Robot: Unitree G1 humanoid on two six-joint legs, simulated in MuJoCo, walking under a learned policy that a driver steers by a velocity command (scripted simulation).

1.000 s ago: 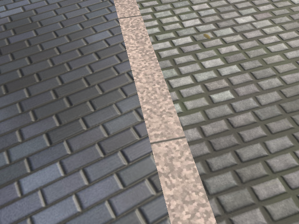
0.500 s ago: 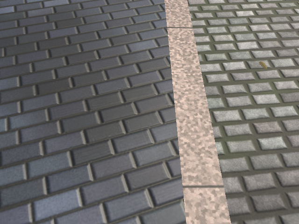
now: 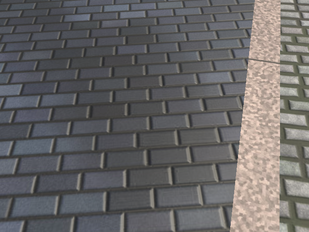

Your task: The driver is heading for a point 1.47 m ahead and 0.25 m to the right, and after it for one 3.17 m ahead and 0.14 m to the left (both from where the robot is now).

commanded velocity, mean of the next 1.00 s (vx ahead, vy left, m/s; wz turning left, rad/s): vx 0.50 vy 0.00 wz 0.14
